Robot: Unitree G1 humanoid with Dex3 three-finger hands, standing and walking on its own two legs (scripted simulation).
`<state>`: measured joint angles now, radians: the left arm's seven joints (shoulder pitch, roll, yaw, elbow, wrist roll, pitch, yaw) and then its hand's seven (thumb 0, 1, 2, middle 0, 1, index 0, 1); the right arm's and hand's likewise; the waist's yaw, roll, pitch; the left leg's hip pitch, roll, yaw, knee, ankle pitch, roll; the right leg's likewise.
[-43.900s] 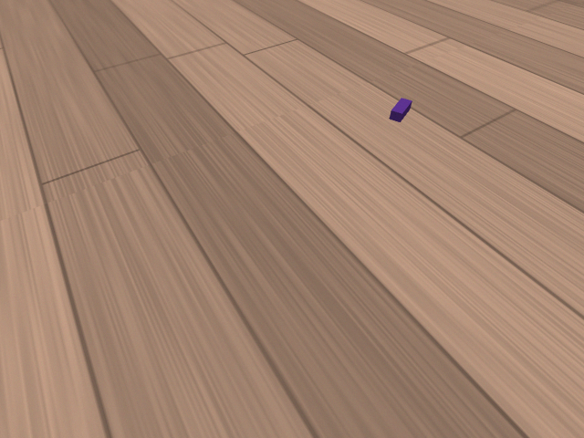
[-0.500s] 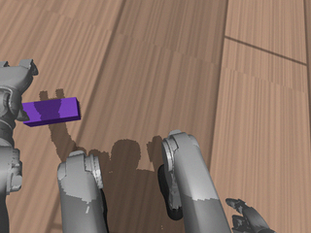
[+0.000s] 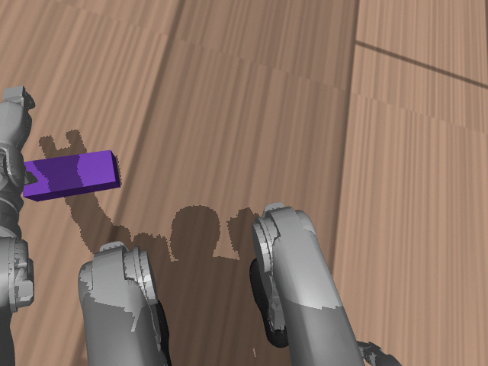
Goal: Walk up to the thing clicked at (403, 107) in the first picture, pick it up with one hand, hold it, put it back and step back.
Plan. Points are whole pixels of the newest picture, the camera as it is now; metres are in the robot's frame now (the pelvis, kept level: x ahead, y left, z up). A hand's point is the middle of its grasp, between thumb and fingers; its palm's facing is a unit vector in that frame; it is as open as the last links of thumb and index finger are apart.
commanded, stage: home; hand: left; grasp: from above
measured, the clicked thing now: (73, 175) +0.49 +0.26 -0.31
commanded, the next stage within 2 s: none
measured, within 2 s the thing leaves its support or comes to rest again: neither
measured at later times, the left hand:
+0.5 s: hand out of the picture +0.32 +0.24 +0.06, palm faces -0.24 -0.68 -0.69, open 7.6 cm
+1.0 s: hand out of the picture +0.24 +0.19 +0.27, palm faces +0.15 -0.96 -0.25, open 7.4 cm
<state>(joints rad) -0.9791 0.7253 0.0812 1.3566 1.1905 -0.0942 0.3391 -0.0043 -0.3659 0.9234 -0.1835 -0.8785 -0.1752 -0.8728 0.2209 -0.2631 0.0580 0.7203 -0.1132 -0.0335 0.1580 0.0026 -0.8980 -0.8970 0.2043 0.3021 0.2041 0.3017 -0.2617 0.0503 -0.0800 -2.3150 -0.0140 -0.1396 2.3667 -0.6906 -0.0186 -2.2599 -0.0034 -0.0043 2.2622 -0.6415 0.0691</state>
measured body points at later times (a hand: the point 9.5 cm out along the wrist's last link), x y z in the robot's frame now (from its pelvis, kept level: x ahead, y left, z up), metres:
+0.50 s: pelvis +0.00 -0.01 +0.16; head +0.15 +0.03 +0.58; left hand +0.33 +0.28 +0.10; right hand +0.21 -0.26 +0.06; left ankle +0.07 +0.13 -0.31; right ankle +0.11 -0.15 -0.31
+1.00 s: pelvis +0.05 -0.01 +0.33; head +0.11 +0.01 +0.78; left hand +0.23 +0.24 +0.29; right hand +0.23 -0.23 +0.25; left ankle +0.07 +0.13 -0.31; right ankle +0.11 -0.15 -0.31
